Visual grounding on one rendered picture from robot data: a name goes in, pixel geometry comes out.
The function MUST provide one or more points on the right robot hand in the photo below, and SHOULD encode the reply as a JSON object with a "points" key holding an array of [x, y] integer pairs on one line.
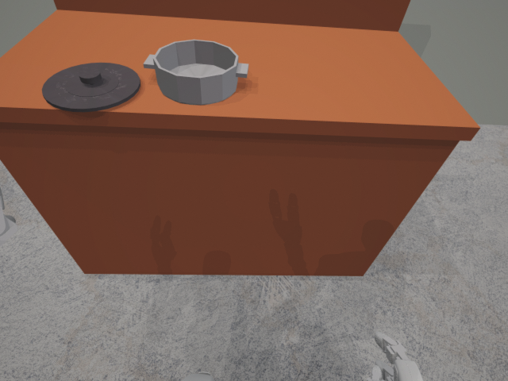
{"points": [[404, 368]]}

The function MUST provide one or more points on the pot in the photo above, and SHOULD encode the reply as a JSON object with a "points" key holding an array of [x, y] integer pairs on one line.
{"points": [[196, 72]]}

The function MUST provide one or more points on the left robot hand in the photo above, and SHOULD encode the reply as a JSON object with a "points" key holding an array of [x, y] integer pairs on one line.
{"points": [[7, 227]]}

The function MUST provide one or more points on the lid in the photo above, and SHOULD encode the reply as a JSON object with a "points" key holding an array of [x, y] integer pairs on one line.
{"points": [[65, 91]]}

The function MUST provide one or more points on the knob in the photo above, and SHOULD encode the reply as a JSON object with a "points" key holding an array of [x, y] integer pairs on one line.
{"points": [[90, 76]]}

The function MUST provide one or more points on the table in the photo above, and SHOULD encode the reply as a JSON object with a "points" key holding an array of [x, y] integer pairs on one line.
{"points": [[308, 168]]}

